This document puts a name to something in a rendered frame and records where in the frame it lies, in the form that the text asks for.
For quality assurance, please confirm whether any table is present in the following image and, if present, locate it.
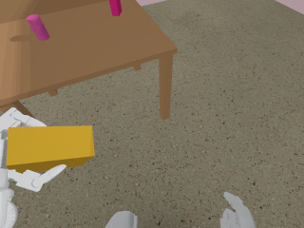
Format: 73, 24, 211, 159
0, 0, 178, 120

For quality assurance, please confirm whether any left robot hand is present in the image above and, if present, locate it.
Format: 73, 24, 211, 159
0, 107, 67, 192

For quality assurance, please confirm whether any robot left forearm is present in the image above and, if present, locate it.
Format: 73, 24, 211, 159
0, 188, 18, 228

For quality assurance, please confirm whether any right robot hand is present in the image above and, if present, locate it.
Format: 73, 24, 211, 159
219, 192, 257, 228

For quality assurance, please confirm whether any robot left thigh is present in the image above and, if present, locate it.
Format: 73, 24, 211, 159
105, 211, 138, 228

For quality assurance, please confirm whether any sponge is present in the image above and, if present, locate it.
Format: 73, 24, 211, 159
6, 125, 95, 174

